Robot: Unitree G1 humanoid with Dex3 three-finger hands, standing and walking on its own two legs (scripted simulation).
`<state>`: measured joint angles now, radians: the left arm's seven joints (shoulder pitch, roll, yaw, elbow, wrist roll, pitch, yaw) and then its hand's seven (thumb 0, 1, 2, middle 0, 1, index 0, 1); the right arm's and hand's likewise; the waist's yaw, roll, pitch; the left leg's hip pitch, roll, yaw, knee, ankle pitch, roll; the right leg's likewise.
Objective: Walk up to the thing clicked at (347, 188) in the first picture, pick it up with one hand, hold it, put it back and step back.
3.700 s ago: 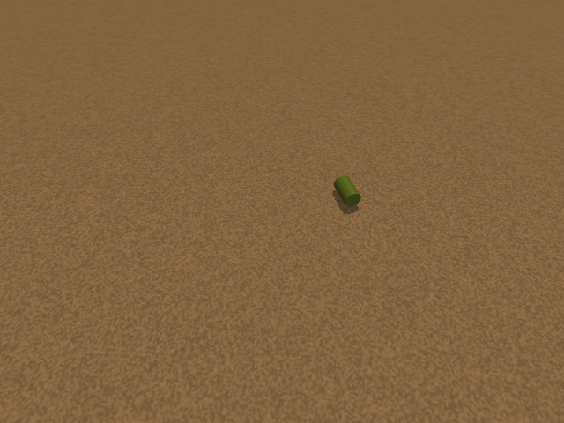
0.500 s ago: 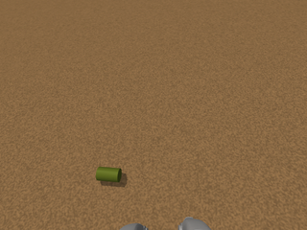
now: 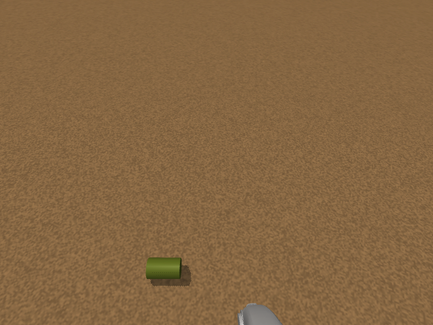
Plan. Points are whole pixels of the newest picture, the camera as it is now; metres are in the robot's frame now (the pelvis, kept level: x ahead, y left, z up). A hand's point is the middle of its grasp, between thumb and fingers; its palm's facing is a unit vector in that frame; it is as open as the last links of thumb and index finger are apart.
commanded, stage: walk up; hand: left
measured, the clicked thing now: (164, 268) +0.51 +0.20 -0.69
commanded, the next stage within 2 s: none
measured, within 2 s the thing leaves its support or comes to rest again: neither
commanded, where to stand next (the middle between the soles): +0.11 -0.01 m, yaw -3 degrees
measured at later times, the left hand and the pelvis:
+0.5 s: hand (96, 312) +0.20 +0.24 -0.12, palm faces -0.15 -0.91 -0.38, open 7.4 cm; pelvis +0.05 +0.00 +0.02, yaw -7 degrees
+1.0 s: hand out of the picture +0.10 +0.22 -0.13, palm faces -0.10 -0.92 -0.39, open 7.4 cm; pelvis +0.02 -0.03 +0.02, yaw -6 degrees
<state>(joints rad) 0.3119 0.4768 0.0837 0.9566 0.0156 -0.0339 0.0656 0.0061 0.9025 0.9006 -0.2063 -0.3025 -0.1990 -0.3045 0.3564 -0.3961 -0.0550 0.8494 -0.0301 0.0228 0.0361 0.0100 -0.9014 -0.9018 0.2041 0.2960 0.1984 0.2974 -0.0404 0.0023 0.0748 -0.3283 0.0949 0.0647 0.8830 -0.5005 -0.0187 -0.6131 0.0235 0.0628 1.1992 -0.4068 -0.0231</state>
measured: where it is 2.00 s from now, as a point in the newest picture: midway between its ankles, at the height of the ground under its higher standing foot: outside the picture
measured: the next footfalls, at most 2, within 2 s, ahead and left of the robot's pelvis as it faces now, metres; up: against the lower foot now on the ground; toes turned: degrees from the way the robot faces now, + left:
right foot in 0.28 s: +0.05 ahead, -0.15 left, +0.00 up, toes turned -10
left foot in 0.56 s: +0.12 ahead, +0.11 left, +0.00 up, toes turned -8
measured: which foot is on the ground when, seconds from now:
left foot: down 0.00-0.32, up 0.34-0.54, down 0.56-1.00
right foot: up 0.00-0.26, down 0.28-1.00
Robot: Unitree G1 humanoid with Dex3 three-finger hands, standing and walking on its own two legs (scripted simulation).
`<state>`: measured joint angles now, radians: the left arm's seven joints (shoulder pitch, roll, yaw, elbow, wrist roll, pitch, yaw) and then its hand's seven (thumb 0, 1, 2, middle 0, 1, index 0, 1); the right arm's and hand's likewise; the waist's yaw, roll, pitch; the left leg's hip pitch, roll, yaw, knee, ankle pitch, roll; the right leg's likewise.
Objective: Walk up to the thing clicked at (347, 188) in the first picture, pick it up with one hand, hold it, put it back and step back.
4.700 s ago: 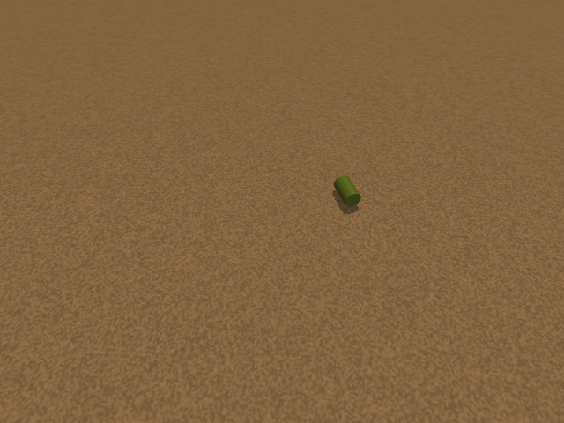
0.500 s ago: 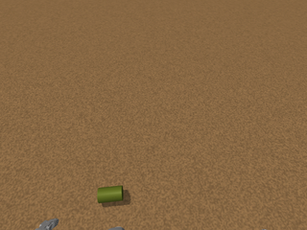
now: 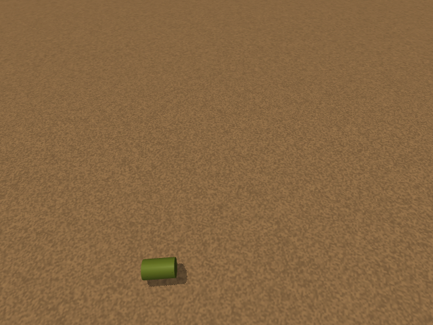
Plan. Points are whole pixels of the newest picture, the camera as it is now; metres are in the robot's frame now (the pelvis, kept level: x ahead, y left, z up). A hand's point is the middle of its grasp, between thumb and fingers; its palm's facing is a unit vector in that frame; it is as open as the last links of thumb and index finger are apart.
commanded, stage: walk up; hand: left
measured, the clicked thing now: (159, 268) +0.46 +0.28 -0.71
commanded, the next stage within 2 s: stand in 1.24 s
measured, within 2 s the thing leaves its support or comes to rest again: neither
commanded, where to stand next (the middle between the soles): +0.08 +0.03 m, yaw +4 degrees
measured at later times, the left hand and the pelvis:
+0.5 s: hand out of the picture +0.12 +0.28 -0.13, palm faces +0.05 -0.93 -0.35, open 7.4 cm; pelvis +0.01 +0.01 +0.02, yaw +2 degrees
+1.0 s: hand out of the picture +0.08 +0.28 -0.13, palm faces +0.10 -0.94 -0.34, open 7.4 cm; pelvis +0.02 +0.02 +0.02, yaw +5 degrees
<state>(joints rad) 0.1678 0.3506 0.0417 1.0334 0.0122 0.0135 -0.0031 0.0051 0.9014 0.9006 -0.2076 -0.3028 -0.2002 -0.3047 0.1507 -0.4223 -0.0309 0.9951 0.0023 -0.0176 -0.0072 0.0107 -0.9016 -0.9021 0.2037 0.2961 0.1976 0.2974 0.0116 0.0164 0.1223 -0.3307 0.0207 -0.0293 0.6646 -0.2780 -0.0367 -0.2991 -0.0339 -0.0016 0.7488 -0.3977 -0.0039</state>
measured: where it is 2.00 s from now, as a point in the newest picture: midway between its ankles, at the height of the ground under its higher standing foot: outside the picture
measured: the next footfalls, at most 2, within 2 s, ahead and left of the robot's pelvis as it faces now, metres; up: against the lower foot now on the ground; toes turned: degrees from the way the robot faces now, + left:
none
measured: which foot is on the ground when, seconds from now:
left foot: down 0.00-1.00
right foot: down 0.00-1.00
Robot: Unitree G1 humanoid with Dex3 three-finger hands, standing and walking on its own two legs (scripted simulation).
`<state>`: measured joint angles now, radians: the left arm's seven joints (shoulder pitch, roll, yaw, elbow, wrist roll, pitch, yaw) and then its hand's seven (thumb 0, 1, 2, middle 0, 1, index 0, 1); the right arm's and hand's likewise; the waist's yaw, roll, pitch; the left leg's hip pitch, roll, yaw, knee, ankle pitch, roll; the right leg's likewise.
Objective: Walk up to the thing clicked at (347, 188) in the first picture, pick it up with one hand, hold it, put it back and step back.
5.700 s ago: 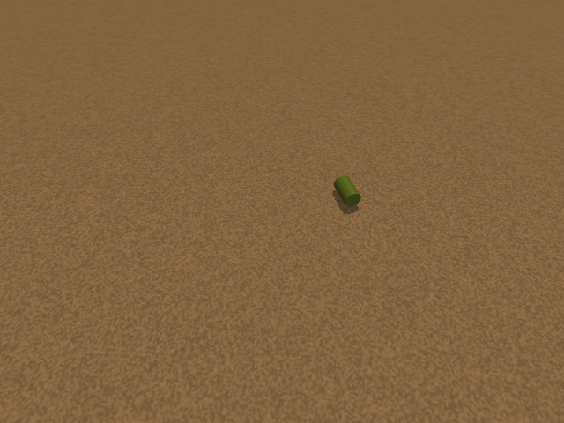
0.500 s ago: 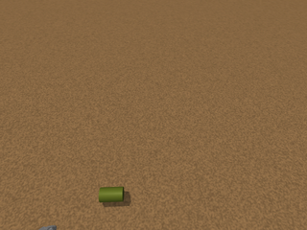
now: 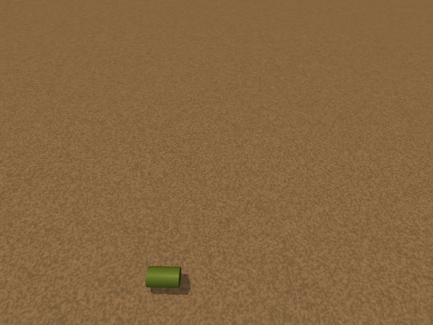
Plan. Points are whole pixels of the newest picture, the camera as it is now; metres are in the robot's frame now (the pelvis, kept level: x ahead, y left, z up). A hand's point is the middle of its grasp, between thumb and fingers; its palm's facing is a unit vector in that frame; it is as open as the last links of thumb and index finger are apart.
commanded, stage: walk up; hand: left
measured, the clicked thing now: (164, 276) +0.47 +0.23 -0.73
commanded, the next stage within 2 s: stand in 0.24 s
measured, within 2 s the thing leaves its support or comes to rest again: neither
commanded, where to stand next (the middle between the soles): +0.07 +0.01 m, yaw -1 degrees
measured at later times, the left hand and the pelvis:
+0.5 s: hand out of the picture +0.08 +0.25 -0.15, palm faces -0.01 -0.94 -0.34, open 7.4 cm; pelvis +0.01 -0.01 +0.00, yaw -1 degrees
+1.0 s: hand out of the picture +0.09 +0.24 -0.15, palm faces -0.03 -0.94 -0.35, open 7.4 cm; pelvis +0.01 -0.01 +0.01, yaw -2 degrees
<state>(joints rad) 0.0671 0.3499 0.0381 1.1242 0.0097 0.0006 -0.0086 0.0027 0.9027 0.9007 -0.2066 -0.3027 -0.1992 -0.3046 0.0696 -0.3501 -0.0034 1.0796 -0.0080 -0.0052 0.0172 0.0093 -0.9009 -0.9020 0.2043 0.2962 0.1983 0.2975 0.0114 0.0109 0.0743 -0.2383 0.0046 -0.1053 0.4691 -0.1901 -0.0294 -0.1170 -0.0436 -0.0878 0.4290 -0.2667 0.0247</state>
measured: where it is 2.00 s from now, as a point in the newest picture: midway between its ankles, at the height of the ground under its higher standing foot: outside the picture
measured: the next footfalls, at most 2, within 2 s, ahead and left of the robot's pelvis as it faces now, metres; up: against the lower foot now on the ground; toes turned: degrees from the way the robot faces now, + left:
none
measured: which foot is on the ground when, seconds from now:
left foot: down 0.00-1.00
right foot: down 0.00-1.00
